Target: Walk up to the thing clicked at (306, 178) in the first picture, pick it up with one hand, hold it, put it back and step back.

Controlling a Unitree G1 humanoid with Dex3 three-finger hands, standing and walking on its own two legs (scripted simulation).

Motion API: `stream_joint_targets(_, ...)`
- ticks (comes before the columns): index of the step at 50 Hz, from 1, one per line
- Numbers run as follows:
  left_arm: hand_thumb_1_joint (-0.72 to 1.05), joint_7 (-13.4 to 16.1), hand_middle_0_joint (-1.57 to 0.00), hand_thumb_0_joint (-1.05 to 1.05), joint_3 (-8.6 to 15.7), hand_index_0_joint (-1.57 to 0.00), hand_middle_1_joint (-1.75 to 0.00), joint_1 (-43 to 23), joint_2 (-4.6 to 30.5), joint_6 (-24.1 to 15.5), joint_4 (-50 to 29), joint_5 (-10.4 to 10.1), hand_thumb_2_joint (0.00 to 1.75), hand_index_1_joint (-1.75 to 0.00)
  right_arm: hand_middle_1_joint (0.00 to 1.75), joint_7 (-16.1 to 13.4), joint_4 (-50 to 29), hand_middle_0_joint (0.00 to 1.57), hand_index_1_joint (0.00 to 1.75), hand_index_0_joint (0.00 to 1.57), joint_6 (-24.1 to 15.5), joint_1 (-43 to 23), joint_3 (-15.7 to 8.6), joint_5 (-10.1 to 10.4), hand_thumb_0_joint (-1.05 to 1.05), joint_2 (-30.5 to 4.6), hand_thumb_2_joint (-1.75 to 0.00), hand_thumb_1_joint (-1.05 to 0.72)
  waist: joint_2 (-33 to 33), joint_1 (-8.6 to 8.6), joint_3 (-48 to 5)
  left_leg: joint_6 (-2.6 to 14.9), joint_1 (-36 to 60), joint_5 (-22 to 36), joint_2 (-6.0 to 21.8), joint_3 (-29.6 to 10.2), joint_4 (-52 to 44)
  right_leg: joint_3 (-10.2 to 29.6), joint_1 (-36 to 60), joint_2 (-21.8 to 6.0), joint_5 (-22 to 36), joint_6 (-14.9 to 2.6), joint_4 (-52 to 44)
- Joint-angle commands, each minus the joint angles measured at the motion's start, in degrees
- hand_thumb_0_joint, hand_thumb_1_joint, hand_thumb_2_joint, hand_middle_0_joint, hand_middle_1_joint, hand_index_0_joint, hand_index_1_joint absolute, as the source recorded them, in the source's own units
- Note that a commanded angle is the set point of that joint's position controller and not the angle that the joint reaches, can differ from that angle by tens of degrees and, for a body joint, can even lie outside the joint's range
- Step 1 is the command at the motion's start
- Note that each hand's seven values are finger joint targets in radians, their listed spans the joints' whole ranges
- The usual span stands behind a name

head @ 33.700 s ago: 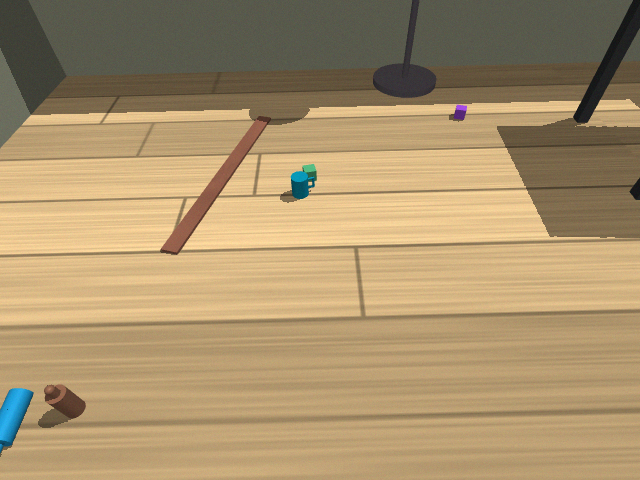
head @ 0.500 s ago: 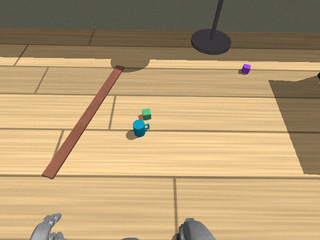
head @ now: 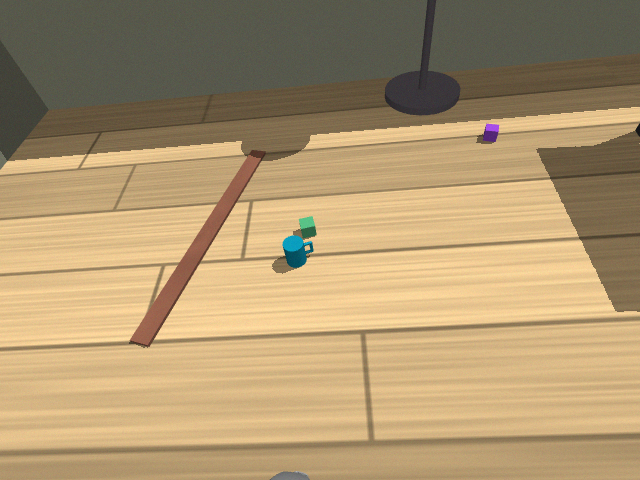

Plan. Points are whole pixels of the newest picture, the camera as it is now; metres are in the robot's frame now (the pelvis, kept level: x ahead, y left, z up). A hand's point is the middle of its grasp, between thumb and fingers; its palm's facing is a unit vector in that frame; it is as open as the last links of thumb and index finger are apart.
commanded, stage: step back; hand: left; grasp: from above
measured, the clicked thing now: (299, 250) +1.04 +0.23 -0.72
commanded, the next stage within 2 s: stand in 0.94 s
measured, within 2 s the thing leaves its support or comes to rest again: neither
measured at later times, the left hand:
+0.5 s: hand out of the picture +0.04 +0.27 -0.15, palm faces +0.05 -0.91 -0.40, open 7.4 cm
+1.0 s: hand out of the picture +0.11 +0.29 -0.16, palm faces +0.07 -0.93 -0.37, open 7.4 cm
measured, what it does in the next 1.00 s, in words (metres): steps on the spot: left foot, then right foot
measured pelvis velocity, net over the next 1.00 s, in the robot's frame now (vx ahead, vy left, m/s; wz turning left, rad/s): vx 0.04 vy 0.02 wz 0.06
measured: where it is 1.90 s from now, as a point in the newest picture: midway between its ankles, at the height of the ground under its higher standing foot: outside the picture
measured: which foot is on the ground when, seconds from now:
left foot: up 0.00-0.12, down 0.14-0.48, up 0.50-0.80, down 0.82-1.00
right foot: down 0.00-0.18, up 0.20-0.42, down 0.44-1.00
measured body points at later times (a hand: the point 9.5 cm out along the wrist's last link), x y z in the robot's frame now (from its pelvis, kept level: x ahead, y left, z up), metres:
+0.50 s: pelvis -0.01 -0.01 -0.01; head +0.00 -0.02 +0.44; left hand +0.03 +0.31 -0.12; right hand +0.07 -0.33 -0.14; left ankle -0.04 +0.13 -0.73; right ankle +0.05 -0.11 -0.74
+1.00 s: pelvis +0.04 +0.02 -0.01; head +0.07 +0.03 +0.44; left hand +0.10 +0.34 -0.13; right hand +0.16 -0.27 -0.14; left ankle +0.06 +0.16 -0.73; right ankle +0.05 -0.11 -0.73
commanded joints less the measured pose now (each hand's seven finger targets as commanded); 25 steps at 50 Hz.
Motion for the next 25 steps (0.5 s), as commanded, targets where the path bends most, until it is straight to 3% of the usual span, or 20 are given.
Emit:
stream_joint_targets(1, 0.9, 0.64, -0.2, 0.0, 4.78, -0.2, -0.3, -0.27, 16.11, -2.72, -5.18, 0.55, 0.9, -0.3, 0.3, 0.11, -4.44, 0.2, 0.3, 0.2, -2.9, -4.58, -2.03, -0.84, 0.0, -8.71, -0.9, -0.9, -13.44, 3.41, -4.37, -0.81, -5.89, -5.21, 3.46, 3.69, -13.86, 14.92, 11.97, -12.13, -17.45, -8.07, -14.21)
stream_joint_targets(3, 0.9, 0.16, -0.2, 0.0, 4.92, -0.2, -0.3, 0.26, 17.67, -2.51, -4.75, 0.17, 0.9, -0.3, 0.3, 0.63, -3.97, 0.2, 0.3, 0.2, -3.6, -4.88, -2.32, -1.35, 0.0, -8.89, -0.9, -0.9, -15.32, 3.55, -3.27, -0.43, -1.85, -8.66, 4.42, 6.07, -20.46, 17.19, 8.76, -14.5, -21.85, -9.12, -15.6)
stream_joint_targets(4, 0.9, -0.03, -0.2, 0.0, 4.76, -0.2, -0.3, -0.37, 17.93, -2.28, -4.84, 0.01, 0.9, -0.3, 0.3, 0.78, -3.36, 0.2, 0.3, 0.2, -3.89, -4.1, -2.5, -1.3, 0.0, -9.03, -0.9, -0.9, -15.82, 2.83, -2.63, 0.27, 1.49, -9.7, 4.93, 7.11, -23.98, 17.27, 5.95, -15.19, -20.71, -9.47, -15.9)
stream_joint_targets(5, 0.9, -0.17, -0.2, 0.0, 4.54, -0.2, -0.3, -2.01, 18.3, -2.1, -5.03, -0.11, 0.9, -0.3, 0.3, 0.98, -2.17, 0.2, 0.3, 0.2, -4.11, -1.75, -2.73, -1.28, 0.0, -9.11, -0.9, -0.9, -15.0, 1.32, -2.85, 1.23, 6.85, -7.01, 4.92, 8.3, -28.3, 15.59, 2.51, -15.16, -19.32, -8.9, -15.63)
stream_joint_targets(6, 0.9, -0.29, -0.2, 0.0, 4.16, -0.2, -0.3, -4.63, 18.13, -1.84, -5.49, -0.36, 0.9, -0.3, 0.3, 1.13, -0.18, 0.2, 0.3, 0.2, -4.42, 2.45, -3.05, -1.11, 0.0, -8.85, -0.9, -0.9, -13.49, -1.37, -3.77, 2.45, 14.83, 0.04, 4.43, 9.94, -35.09, 12.18, -1.97, -13.83, -18.82, -7.39, -13.72)
stream_joint_targets(7, 0.9, -0.43, -0.2, 0.0, 3.06, -0.2, -0.3, -4.12, 15.37, -1.56, -5.73, -0.25, 0.9, -0.3, 0.3, 1.11, 1.44, 0.2, 0.3, 0.2, -4.77, 4.53, -3.78, -1.19, 0.0, -9.23, -0.9, -0.9, -8.86, -2.43, -4.25, 3.25, 21.83, 3.26, 3.04, 8.85, -39.37, 8.14, -6.21, -10.22, -16.98, -5.33, -8.64)
stream_joint_targets(8, 0.9, -0.44, -0.2, 0.0, 2.21, -0.2, -0.3, -3.87, 12.4, -1.71, -6.11, -0.48, 0.9, -0.3, 0.3, 0.94, 2.07, 0.2, 0.3, 0.2, -5.14, 7.14, -4.67, -1.51, 0.0, -10.94, -0.9, -0.9, -0.65, -3.67, -6.02, 5.05, 29.08, -1.73, 8.61, -1.85, -42.01, 3.99, -13.91, -6.48, -15.32, -2.65, 0.22)
stream_joint_targets(9, 0.9, -0.61, -0.2, 0.0, 1.23, -0.2, -0.3, -4.91, 9.31, -2.05, -7.0, -1.64, 0.9, -0.3, 0.3, 0.72, 1.25, 0.2, 0.3, 0.2, -5.4, 7.47, -5.53, -2.07, 0.0, -16.24, -0.9, -0.9, 10.99, -4.76, -4.98, 10.55, 29.01, -20.7, 20.65, -22.48, -47.64, -3.33, -24.6, 1.61, -14.86, 0.93, 13.03)
stream_joint_targets(10, 0.9, -0.35, -0.2, 0.0, 3.1, -0.2, -0.3, -9.14, 15.29, -2.24, -6.08, -1.08, 0.9, -0.3, 0.3, 0.88, 0.7, 0.2, 0.3, 0.2, -5.27, 6.77, -5.94, -1.53, 0.0, -19.44, -0.9, -0.9, 5.99, -6.28, 1.53, 16.39, 15.26, -32.22, 26.38, -29.01, -50.75, 1.69, -23.0, -0.81, -15.19, 0.79, 19.12)
stream_joint_targets(11, 0.9, -0.78, -0.2, 0.0, 3.44, -0.2, -0.3, -8.03, 16.74, -2.46, -5.56, -1.05, 0.9, -0.3, 0.3, 0.78, -0.15, 0.2, 0.3, 0.2, -5.48, 2.58, -5.66, -1.28, 0.0, -18.21, -0.9, -0.9, 4.11, -3.99, 4.4, 16.49, 8.8, -30.04, 26.38, -25.28, -50.71, 3.25, -17.97, -2.29, -13.63, 0.15, 21.69)
stream_joint_targets(12, 0.9, -1.15, -0.2, 0.0, 3.17, -0.2, -0.3, -5.7, 15.52, -2.73, -4.54, -1.54, 0.9, -0.3, 0.3, 0.81, -0.72, 0.2, 0.3, 0.2, -5.72, -0.31, -4.55, -1.56, 0.0, -14.74, -0.9, -0.9, 2.22, -2.34, 4.49, 14.37, 10.04, -22.04, 21.87, -17.84, -48.84, 4.02, -16.34, -1.9, -10.25, 0.24, 19.79)
stream_joint_targets(13, 0.9, -1.4, -0.2, 0.0, 2.86, -0.2, -0.3, -4.32, 14.11, -3.05, -4.0, -1.63, 0.9, -0.3, 0.3, 0.76, -1.19, 0.2, 0.3, 0.2, -5.99, -1.46, -3.89, -1.7, 0.0, -12.45, -0.9, -0.9, 3.18, -1.76, 3.32, 11.97, 13.23, -15.0, 18.28, -12.1, -47.55, 3.48, -17.14, -1.31, -7.63, 0.11, 17.53)
stream_joint_targets(14, 0.9, -1.7, -0.2, 0.0, 2.84, -0.2, -0.3, -3.52, 13.72, -3.16, -3.36, -1.52, 0.9, -0.3, 0.3, 0.78, -1.16, 0.2, 0.3, 0.2, -6.27, -0.56, -3.79, -1.58, 0.0, -11.75, -0.9, -0.9, 3.9, -2.11, 2.25, 10.86, 14.51, -11.41, 16.58, -8.71, -46.57, 1.82, -16.3, -1.14, -6.19, 0.25, 16.06)
stream_joint_targets(17, 0.9, -2.14, -0.2, 0.0, 2.57, -0.2, -0.3, -3.93, 12.78, -3.41, -3.09, -1.46, 0.9, -0.3, 0.3, 1.22, -0.87, 0.2, 0.3, 0.2, -6.01, 0.65, -4.57, -1.65, 0.0, -13.33, -0.9, -0.9, 8.75, -3.86, 1.09, 11.94, 13.59, -10.35, 16.71, -6.11, -45.58, -1.6, -12.27, -1.01, -6.36, 1.69, 9.83)
stream_joint_targets(19, 0.9, -1.99, -0.2, 0.0, 2.86, -0.2, -0.3, -2.94, 13.07, -3.93, -2.16, -1.29, 0.9, -0.3, 0.3, 1.3, -1.71, 0.2, 0.3, 0.2, -5.37, -0.55, -4.39, -1.54, 0.0, -13.15, -0.9, -0.9, 8.92, -2.98, 0.23, 11.54, 8.59, -9.48, 16.39, -2.97, -43.29, -2.65, -3.93, -0.49, -4.96, 1.67, 4.51)
stream_joint_targets(21, 0.9, -1.36, -0.2, 0.0, 3.05, -0.2, -0.3, 1.18, 12.05, -4.52, 0.1, -1.11, 0.9, -0.3, 0.3, 1.4, -2.19, 0.2, 0.3, 0.2, -4.54, -2.67, -3.89, -1.03, 0.0, -11.79, -0.9, -0.9, 6.65, -0.12, -1.82, 9.24, 3.71, -8.17, 14.33, 0.92, -35.68, -5.28, 6.85, 2.03, 2.35, 1.16, -4.43)
stream_joint_targets(22, 0.9, -0.73, -0.2, 0.0, 3.27, -0.2, -0.3, 3.96, 12.5, -4.87, 1.34, -0.95, 0.9, -0.3, 0.3, 1.25, -2.38, 0.2, 0.3, 0.2, -4.22, -2.2, -2.99, -0.65, 0.0, -9.1, -0.9, -0.9, 2.75, 1.38, -2.88, 7.48, 0.41, -5.81, 12.54, 2.82, -28.83, -3.68, 13.01, 2.16, 3.27, 0.98, -7.28)
stream_joint_targets(23, 0.9, -0.1, -0.2, 0.0, 3.93, -0.2, -0.3, 5.07, 14.3, -5.16, 1.6, -0.47, 0.9, -0.3, 0.3, 1.03, -2.56, 0.2, 0.3, 0.2, -4.07, -0.4, -1.67, -0.38, 0.0, -5.92, -0.9, -0.9, -4.19, 1.79, -4.3, 5.75, -4.23, -7.62, 9.19, 5.59, -20.73, 2.83, 17.19, -0.7, -0.57, 0.17, -9.91)
stream_joint_targets(24, 0.9, 0.36, -0.2, 0.0, 4.88, -0.2, -0.3, 6.14, 18.46, -5.69, 0.77, 0.28, 0.9, -0.3, 0.3, 1.13, -4.03, 0.2, 0.3, 0.2, -4.26, -0.05, -0.79, -0.12, 0.0, -3.37, -0.9, -0.9, -14.68, 1.98, -4.94, 2.72, -12.3, -9.85, 2.36, 9.28, -6.87, 25.86, 18.27, -14.74, -9.62, -4.94, -18.1)
stream_joint_targets(25, 0.9, 0.32, -0.2, 0.0, 5.17, -0.2, -0.3, 3.1, 21.21, -5.51, -0.57, -0.13, 0.9, -0.3, 0.3, 0.35, -2.89, 0.2, 0.3, 0.2, -3.7, 0.05, -2.15, -0.47, 0.0, -8.14, -0.9, -0.9, -10.05, 1.99, -3.14, 2.36, -8.91, -12.01, 3.69, 2.77, -1.78, 35.19, 7.81, -22.49, -21.99, -10.04, -22.42)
